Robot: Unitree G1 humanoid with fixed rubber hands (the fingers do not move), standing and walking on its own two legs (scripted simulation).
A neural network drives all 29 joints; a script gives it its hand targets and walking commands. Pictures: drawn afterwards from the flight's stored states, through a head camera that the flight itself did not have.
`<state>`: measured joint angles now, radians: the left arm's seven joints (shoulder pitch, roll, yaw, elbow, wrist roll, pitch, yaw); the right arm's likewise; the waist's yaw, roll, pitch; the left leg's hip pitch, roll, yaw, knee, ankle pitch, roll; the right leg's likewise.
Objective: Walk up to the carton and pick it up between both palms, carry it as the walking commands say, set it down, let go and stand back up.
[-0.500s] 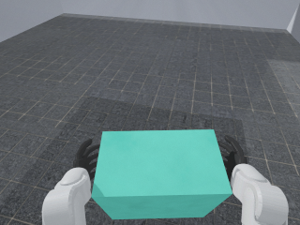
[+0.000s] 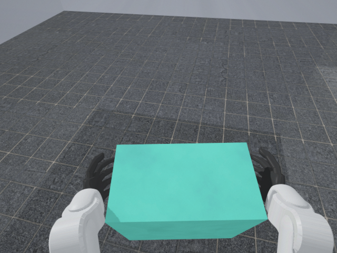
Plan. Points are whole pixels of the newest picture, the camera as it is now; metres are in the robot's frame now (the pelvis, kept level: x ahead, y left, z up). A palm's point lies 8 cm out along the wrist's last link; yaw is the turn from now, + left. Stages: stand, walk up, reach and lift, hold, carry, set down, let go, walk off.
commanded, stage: carry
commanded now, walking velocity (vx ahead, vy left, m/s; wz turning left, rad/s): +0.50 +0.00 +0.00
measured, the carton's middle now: (181, 197) +0.24 +0.00 +0.03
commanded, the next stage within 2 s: none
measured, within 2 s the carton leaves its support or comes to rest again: neither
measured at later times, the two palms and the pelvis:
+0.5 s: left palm (106, 95) +0.55 +0.22 +0.09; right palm (216, 86) +0.56 -0.13 +0.11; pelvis +0.34 +0.04 +0.00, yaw +1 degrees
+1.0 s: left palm (125, 48) +0.89 +0.21 +0.09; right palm (206, 43) +0.90 -0.14 +0.10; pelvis +0.68 +0.03 +0.00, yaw +1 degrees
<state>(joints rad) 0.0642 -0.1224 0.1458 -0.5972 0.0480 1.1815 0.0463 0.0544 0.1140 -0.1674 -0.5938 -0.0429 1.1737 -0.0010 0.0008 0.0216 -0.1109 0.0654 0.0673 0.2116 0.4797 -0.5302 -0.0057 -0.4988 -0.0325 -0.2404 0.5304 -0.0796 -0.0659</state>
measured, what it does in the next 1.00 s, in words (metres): walks ahead: left foot, then right foot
